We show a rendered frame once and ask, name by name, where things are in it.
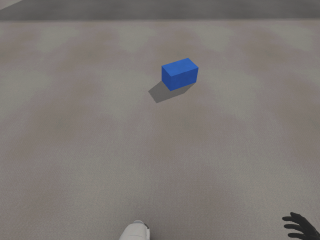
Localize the left robot thigh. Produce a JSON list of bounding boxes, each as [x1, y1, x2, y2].
[[119, 223, 150, 240]]

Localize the carton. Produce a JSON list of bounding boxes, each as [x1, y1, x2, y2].
[[161, 58, 199, 91]]

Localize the robot right hand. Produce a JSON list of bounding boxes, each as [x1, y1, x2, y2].
[[282, 212, 320, 240]]

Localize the left robot shin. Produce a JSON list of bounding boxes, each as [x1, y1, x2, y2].
[[133, 220, 145, 226]]

